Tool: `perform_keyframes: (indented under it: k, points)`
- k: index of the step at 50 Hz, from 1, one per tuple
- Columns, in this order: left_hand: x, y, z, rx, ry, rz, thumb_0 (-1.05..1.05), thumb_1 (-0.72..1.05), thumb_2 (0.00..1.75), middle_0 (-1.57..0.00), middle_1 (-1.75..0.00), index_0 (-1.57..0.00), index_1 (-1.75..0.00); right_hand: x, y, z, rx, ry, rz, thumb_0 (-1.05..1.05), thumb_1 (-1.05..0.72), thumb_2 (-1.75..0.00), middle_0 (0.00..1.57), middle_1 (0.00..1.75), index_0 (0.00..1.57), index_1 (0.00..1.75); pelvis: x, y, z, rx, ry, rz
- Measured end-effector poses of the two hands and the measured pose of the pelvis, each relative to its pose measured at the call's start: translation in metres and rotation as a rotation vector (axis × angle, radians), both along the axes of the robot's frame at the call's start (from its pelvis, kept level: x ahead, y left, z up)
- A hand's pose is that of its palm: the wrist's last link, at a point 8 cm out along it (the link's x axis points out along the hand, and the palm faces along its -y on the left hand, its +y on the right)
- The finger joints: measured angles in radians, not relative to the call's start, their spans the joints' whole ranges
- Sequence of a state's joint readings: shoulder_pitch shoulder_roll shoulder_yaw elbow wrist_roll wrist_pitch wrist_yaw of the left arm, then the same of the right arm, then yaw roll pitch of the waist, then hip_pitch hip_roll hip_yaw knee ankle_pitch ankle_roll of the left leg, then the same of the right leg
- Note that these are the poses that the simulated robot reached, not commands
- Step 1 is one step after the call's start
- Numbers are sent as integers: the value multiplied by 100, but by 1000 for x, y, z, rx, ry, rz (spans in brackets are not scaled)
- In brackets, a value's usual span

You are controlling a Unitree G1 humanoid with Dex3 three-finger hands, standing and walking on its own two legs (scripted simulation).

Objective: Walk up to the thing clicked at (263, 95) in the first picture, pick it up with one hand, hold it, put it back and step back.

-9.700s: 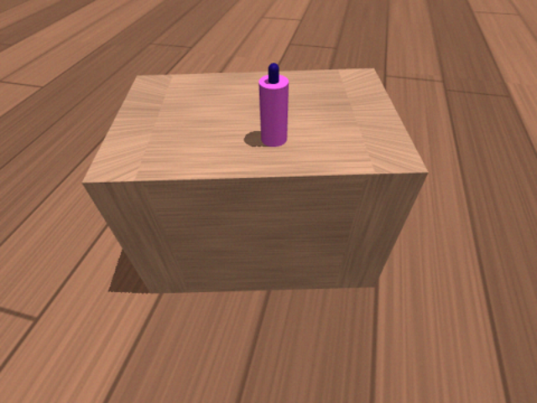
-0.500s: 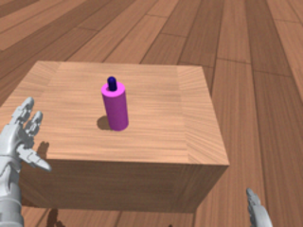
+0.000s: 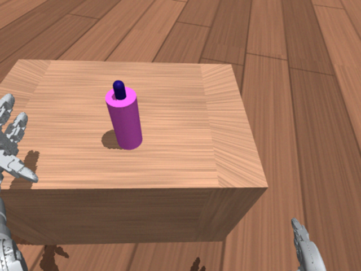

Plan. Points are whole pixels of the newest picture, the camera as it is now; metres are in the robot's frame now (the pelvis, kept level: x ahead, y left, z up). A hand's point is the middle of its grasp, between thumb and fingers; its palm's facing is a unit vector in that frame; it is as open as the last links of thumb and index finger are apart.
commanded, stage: go down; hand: left
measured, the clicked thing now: (124, 115) +0.53 +0.14 +0.01
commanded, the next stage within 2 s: approach in 1.44 s
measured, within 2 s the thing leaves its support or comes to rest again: neither
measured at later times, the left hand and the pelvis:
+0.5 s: hand (25, 134) +0.40 +0.32 +0.10, palm faces +0.04 -1.00 +0.03, open 17.7 cm; pelvis +0.00 +0.00 -0.01, yaw +0 degrees
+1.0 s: hand (25, 124) +0.43 +0.33 +0.10, palm faces +0.04 -1.00 +0.02, open 17.6 cm; pelvis +0.00 +0.01 -0.02, yaw -1 degrees
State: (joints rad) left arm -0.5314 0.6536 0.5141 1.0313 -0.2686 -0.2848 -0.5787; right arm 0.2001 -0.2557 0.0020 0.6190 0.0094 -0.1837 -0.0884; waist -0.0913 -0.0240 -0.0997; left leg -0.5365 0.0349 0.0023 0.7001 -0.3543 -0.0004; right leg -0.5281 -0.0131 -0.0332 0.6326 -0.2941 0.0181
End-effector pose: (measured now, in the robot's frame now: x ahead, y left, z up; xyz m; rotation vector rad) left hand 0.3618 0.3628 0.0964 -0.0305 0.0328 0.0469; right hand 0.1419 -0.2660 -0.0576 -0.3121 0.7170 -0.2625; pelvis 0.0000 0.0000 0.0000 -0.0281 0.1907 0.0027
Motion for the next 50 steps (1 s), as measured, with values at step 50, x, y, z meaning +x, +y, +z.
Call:
perform_keyframes:
  k: [50]
  points:
    - [48, 20, -1, 5, -8, -12, -1, -54, 2, -4, 0, -4, 0, -3, 16, -5, -24, -38, 35, -1, 53, -5, 6, 5, 5, 5, 0, 10, -24, -25, 95, -9]
